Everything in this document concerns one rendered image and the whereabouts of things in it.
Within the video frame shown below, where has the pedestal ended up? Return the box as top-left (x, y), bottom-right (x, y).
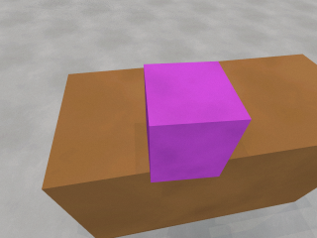
top-left (42, 54), bottom-right (317, 238)

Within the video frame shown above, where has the carton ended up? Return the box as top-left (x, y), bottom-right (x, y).
top-left (144, 61), bottom-right (252, 182)

